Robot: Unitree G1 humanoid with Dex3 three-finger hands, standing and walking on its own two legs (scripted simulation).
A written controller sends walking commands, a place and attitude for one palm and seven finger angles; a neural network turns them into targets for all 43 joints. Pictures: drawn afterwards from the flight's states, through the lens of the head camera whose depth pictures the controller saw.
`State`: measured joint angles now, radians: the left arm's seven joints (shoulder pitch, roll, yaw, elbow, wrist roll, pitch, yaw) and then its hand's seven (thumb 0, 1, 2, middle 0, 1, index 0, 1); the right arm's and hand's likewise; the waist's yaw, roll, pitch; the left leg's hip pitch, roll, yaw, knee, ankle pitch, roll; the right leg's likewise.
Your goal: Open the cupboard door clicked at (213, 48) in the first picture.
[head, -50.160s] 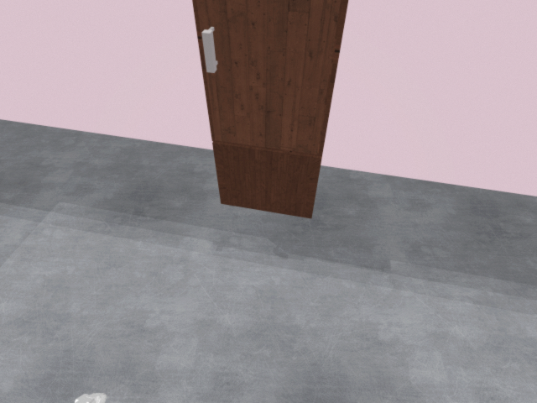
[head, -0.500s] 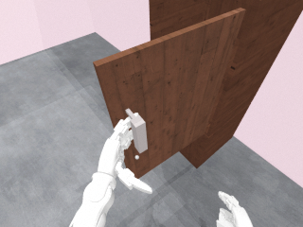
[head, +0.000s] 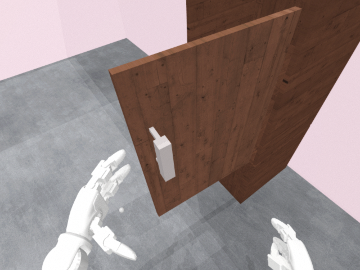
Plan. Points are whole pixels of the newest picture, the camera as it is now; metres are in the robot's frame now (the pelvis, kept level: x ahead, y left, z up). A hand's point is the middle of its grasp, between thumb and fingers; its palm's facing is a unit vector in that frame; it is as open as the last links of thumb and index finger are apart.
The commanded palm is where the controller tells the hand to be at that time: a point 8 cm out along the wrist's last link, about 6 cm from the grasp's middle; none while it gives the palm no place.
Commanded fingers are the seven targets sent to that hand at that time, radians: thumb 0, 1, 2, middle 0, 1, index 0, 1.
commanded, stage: draw the hand back to the body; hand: left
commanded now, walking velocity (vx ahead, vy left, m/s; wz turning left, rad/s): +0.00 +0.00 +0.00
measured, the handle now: (160, 153) +0.35 +0.06 +0.08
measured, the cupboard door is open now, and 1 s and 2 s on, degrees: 86 86 86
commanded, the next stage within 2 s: step back with the hand held close in 1.64 s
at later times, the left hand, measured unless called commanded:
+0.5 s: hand (87, 208) +0.21 +0.17 +0.12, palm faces -0.14 -0.99 -0.07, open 16.3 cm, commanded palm +0.19 +0.24 +0.13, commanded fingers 0.00 -0.40 0.34 -0.15 -0.30 -0.15 -0.30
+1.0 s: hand (25, 190) +0.22 +0.26 +0.17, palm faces +0.31 -0.88 -0.36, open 12.2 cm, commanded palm +0.17 +0.31 +0.18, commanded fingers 0.00 0.48 0.72 -0.19 -0.30 -0.19 -0.30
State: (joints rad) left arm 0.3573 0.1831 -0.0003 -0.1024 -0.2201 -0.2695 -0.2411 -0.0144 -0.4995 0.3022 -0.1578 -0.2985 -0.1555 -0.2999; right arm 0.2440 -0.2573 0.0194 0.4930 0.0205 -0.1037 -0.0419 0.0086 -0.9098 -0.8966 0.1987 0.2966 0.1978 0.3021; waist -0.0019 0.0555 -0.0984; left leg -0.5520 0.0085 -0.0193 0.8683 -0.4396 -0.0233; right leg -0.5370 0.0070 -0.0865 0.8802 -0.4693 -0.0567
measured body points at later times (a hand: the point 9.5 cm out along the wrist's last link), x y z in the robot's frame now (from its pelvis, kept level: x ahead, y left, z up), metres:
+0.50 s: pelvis +0.00 +0.03 +0.01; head +0.00 +0.01 +0.46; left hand +0.21 +0.22 +0.13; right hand +0.17 -0.20 -0.06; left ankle +0.00 +0.14 -0.70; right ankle -0.01 -0.08 -0.70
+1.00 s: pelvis +0.01 +0.04 +0.04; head +0.00 +0.02 +0.49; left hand +0.20 +0.30 +0.19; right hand +0.19 -0.18 -0.04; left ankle +0.00 +0.14 -0.70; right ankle -0.01 -0.08 -0.70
